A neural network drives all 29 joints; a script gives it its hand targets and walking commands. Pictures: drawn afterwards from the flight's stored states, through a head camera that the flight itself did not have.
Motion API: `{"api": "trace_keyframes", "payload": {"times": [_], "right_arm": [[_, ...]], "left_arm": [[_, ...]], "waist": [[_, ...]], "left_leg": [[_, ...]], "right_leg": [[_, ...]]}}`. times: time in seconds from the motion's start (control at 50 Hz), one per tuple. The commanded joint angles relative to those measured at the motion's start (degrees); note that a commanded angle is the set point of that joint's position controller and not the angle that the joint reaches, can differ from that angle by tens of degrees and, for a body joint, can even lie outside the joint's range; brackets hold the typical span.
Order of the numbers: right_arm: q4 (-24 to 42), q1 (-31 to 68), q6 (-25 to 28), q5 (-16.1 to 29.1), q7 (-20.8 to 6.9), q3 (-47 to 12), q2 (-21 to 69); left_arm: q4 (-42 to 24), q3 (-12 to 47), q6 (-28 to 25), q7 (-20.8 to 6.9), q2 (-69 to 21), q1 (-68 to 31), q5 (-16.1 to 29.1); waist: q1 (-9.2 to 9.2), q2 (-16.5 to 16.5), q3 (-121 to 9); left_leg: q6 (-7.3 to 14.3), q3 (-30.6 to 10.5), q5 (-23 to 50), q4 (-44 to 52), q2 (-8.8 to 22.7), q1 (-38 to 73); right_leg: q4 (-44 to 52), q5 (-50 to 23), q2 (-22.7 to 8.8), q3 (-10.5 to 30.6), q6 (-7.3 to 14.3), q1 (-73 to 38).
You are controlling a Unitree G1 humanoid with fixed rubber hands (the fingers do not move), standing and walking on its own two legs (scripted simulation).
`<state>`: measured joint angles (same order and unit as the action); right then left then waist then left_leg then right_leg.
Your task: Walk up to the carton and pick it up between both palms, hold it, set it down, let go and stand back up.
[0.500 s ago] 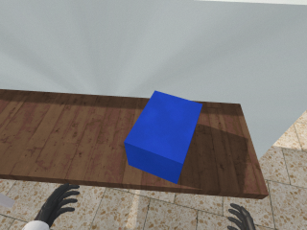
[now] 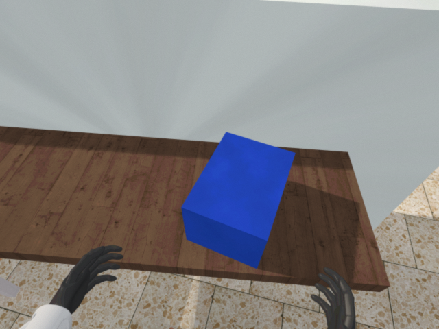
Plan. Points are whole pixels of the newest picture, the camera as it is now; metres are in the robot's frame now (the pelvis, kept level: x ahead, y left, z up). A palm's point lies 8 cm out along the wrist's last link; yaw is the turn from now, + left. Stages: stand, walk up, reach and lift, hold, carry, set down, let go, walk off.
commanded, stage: reach and lift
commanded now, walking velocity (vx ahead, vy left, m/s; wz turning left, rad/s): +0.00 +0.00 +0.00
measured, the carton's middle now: (240, 196) +0.42 +0.01 -0.06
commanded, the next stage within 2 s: none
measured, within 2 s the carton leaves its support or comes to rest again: neither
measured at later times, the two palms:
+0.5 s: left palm (89, 247) +0.24 +0.27 +0.03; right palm (325, 291) +0.20 -0.13 +0.01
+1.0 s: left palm (108, 199) +0.32 +0.25 +0.06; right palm (333, 257) +0.25 -0.15 +0.03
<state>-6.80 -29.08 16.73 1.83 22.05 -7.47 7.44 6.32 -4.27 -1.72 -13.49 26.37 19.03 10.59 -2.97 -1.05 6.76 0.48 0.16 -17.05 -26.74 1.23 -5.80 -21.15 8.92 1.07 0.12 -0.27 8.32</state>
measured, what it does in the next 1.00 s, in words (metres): stands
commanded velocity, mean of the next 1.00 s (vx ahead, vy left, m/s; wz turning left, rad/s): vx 0.00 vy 0.00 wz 0.00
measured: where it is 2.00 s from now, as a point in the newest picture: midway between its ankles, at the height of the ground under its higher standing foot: outside the picture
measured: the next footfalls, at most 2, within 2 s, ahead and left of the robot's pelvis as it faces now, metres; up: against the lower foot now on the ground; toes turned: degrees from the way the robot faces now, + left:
none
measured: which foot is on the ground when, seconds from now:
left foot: down 0.00-1.00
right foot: down 0.00-1.00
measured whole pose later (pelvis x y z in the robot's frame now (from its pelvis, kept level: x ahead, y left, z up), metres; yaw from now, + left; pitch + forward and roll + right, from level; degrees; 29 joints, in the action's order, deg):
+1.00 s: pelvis +0.02 +0.01 +0.00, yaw +0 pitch -2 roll -3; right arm -6.8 -8.3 7.8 6.6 24.0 -6.2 2.7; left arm 6.8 -2.6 10.5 -11.1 26.4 -4.8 12.1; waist 1.1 -1.1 6.8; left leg 0.8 0.2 -18.6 -26.8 1.3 -5.8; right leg -18.5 9.0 1.1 0.1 -1.4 7.0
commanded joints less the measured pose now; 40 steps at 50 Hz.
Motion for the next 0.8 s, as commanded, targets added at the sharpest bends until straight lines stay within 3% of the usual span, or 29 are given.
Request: {"api": "trace_keyframes", "payload": {"times": [0.0,0.1,0.12,0.2,0.28,0.32,0.38,0.4,0.44,0.56,0.64,0.7,0.72,0.74,0.76,0.78], "right_arm": [[13.0,-5.6,4.6,0.4,1.8,-4.0,3.2],[11.2,-0.2,4.5,-0.5,2.0,-1.5,1.6],[11.8,2.7,4.2,-0.3,2.2,-1.9,1.6],[13.4,7.4,2.9,-0.1,1.6,-0.8,0.7],[13.1,11.0,0.5,-0.9,2.1,-0.5,0.7],[13.3,11.0,-0.5,-0.1,2.3,-1.1,1.4],[13.1,14.0,-1.5,-0.4,2.5,0.7,0.1],[13.7,14.8,-1.8,0.5,2.6,0.0,0.3],[12.7,14.4,-2.5,0.6,3.2,0.7,-0.4],[8.7,15.9,-3.0,2.3,3.3,1.8,-2.7],[11.0,19.1,-3.1,3.3,2.5,2.1,-4.1],[12.2,22.0,-2.9,3.8,2.3,3.5,-5.6],[12.2,21.1,-3.3,4.6,2.1,3.4,-5.1],[12.0,23.8,-3.5,4.3,2.0,4.3,-6.2],[12.3,23.7,-3.4,4.9,1.9,3.1,-5.5],[12.8,23.0,-3.4,4.9,2.1,2.9,-6.2]], "left_arm": [[-11.9,-2.8,-3.8,-0.4,10.0,-1.9,0.6],[-11.7,-1.6,-3.6,-0.1,9.8,-6.6,1.9],[-9.9,-1.0,-3.2,-0.1,9.2,-8.3,2.2],[-10.5,-0.3,-2.3,0.8,9.2,-11.6,3.4],[-8.0,-0.9,0.1,0.9,8.6,-13.5,3.4],[-8.2,-1.0,1.3,1.2,9.0,-15.0,3.3],[-8.7,-0.9,2.6,1.4,8.4,-17.7,3.6],[-9.1,-1.2,3.2,1.5,8.8,-18.6,3.8],[-9.3,-1.3,4.0,1.4,9.0,-18.8,3.1],[-12.5,-1.5,6.5,1.7,6.8,-21.2,1.4],[-14.6,-1.3,7.2,2.5,7.0,-23.8,1.7],[-14.1,-0.9,7.7,2.8,6.4,-24.8,2.3],[-14.1,-1.0,8.1,2.6,7.3,-25.5,2.4],[-12.8,-0.8,8.5,2.7,7.0,-27.3,2.4],[-12.6,-1.0,8.7,2.7,6.8,-26.9,2.4],[-12.9,-0.7,8.8,2.7,6.8,-26.7,2.4]], "waist": [[-0.34,9.3,-5.2],[0.93,11.3,-5.6],[0.56,10.1,-5.2],[0.76,11.6,-5.3],[0.77,10.1,-5.9],[0.28,10.4,-6.0],[1.81,8.8,-8.5],[1.15,9.0,-9.0],[2.81,8.6,-8.4],[3.91,10.9,-11.6],[3.81,12.6,-13.4],[4.99,11.7,-15.8],[4.63,12.0,-15.3],[5.64,10.8,-15.3],[4.75,10.6,-15.7],[5.0,10.6,-16.2]], "left_leg": [[-1.2,1.7,6.5,5.5,2.7,-6.2],[-1.5,0.8,4.7,5.8,3.2,-6.5],[-1.0,1.0,2.8,5.9,3.2,-7.7],[-0.8,0.9,0.5,7.1,3.1,-9.1],[-0.2,1.3,-0.7,7.3,2.7,-9.5],[-0.6,1.6,0.6,6.4,2.1,-8.3],[-1.1,2.2,3.5,6.1,1.7,-7.0],[-1.1,1.4,4.4,6.1,2.2,-6.4],[-1.5,1.7,7.2,5.6,1.5,-4.7],[-4.1,1.5,18.7,3.5,1.5,0.7],[-4.7,1.1,24.0,2.5,1.3,1.6],[-4.8,1.0,27.1,1.9,1.1,2.7],[-4.5,1.0,26.8,2.2,1.0,3.1],[-4.7,0.7,27.7,2.1,1.1,2.6],[-4.5,1.1,28.7,2.1,0.9,3.5],[-4.5,1.4,29.5,1.9,0.9,4.0]], "right_leg": [[1.0,-6.4,-1.2,0.3,1.2,-15.2],[0.8,-4.9,-1.1,0.2,1.7,-14.2],[0.9,-3.5,-1.2,0.3,1.4,-13.8],[0.6,-2.9,-1.2,0.6,1.8,-14.2],[1.2,-1.7,-1.9,1.1,1.5,-13.7],[2.0,-1.9,-2.8,1.7,1.4,-12.6],[2.5,-4.5,-2.8,1.3,1.1,-11.7],[2.3,-5.1,-2.6,1.5,0.9,-12.2],[2.5,-9.0,-3.0,1.4,0.6,-12.5],[2.5,-16.2,-1.9,0.2,0.1,-11.7],[2.5,-17.9,-1.5,0.1,0.2,-11.8],[2.4,-20.8,-0.8,-0.4,0.1,-11.5],[2.3,-21.2,-1.0,0.0,-0.2,-11.7],[2.6,-21.1,-0.5,-0.5,-0.3,-11.3],[2.4,-22.7,-0.8,-0.1,-0.4,-11.8],[2.6,-23.8,-1.0,0.1,-0.5,-12.4]]}}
